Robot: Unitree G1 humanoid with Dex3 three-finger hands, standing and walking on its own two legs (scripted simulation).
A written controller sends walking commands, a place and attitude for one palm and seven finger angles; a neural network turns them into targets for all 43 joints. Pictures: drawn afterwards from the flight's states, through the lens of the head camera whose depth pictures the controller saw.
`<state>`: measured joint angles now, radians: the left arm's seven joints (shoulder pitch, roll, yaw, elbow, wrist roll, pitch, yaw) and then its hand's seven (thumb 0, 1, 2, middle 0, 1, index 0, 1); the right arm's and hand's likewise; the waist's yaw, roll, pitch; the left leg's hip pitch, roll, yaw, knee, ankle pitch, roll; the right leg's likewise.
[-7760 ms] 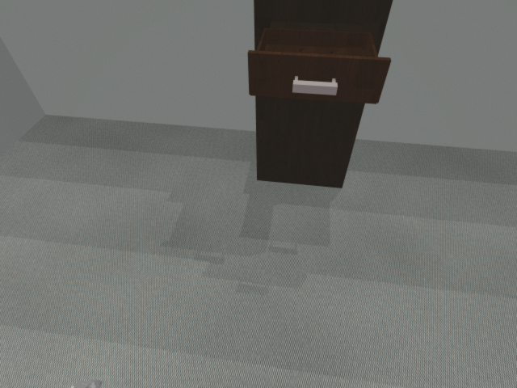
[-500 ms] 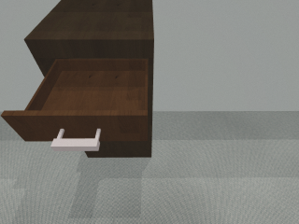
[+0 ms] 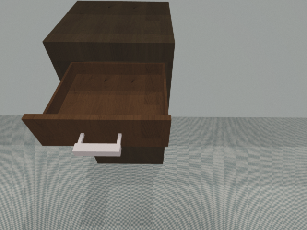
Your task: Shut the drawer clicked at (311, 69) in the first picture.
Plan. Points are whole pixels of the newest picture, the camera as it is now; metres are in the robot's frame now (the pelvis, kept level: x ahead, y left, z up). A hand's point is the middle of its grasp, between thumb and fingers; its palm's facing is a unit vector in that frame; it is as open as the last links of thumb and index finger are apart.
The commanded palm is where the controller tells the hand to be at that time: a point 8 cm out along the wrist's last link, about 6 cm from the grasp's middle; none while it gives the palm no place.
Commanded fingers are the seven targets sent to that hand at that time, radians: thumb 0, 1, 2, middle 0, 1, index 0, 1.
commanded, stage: shuffle to correct the standing spot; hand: left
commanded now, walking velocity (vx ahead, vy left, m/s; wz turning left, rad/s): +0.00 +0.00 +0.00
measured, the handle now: (99, 143) +0.35 +0.19 +0.00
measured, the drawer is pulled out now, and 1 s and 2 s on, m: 0.30 0.30 0.30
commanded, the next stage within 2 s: come to a stop and stand still in 0.36 s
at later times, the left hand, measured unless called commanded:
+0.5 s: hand out of the picture -0.02 +0.14 -0.18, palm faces +0.05 -0.98 -0.18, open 7.4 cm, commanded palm none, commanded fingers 0.00 0.90 0.90 -0.20 -0.30 -0.20 -0.30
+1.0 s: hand out of the picture +0.12 +0.18 -0.18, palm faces +0.03 -0.96 -0.29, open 7.3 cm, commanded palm none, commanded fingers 0.00 0.90 0.90 -0.20 -0.30 -0.20 -0.30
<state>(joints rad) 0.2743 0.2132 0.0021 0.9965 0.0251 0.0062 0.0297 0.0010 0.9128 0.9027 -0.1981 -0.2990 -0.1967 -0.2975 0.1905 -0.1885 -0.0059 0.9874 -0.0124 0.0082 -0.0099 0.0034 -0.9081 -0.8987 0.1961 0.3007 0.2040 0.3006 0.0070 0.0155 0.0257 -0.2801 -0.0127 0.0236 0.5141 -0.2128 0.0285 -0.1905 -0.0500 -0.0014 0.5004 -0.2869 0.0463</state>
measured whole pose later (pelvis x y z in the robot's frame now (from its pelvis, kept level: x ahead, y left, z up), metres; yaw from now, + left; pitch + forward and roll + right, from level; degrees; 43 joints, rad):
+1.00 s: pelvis +0.06 -0.02 -0.01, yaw +1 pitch +0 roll +1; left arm 0.22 0.21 0.02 0.96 0.01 0.00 0.05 0.00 0.92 0.90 -0.20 -0.30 -0.20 -0.30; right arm 0.18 -0.22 -0.04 0.94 -0.01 0.02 -0.02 0.01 -0.91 -0.90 0.20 0.30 0.20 0.30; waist 0.00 0.00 0.08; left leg -0.33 -0.01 0.08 0.65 -0.31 0.03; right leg -0.26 -0.04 -0.02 0.67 -0.34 -0.01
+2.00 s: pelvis +0.07 -0.03 +0.01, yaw +1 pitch -1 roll +1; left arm 0.30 0.13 -0.02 1.12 0.02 -0.01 0.03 0.00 0.92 0.90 -0.20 -0.30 -0.20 -0.30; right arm 0.27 -0.16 0.01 1.12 0.00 -0.01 -0.03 0.01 -0.92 -0.90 0.20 0.30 0.20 0.30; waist 0.01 0.00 0.02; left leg -0.19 0.01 0.06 0.43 -0.21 0.01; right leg -0.12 -0.02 -0.03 0.45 -0.30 0.00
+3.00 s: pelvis +0.04 -0.05 -0.05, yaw +3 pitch +8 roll -1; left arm 0.64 0.20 0.12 -0.22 -0.25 -0.33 -0.21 0.01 0.90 0.90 -0.95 -1.11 -0.95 -1.11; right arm 0.29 -0.24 -0.03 0.59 0.05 -0.23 -0.07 0.02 -0.90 -0.90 0.20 0.30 0.21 0.30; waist -0.01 0.04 -0.11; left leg -0.67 0.04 0.00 0.93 -0.39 -0.01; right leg -0.57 0.00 -0.09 0.92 -0.49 -0.03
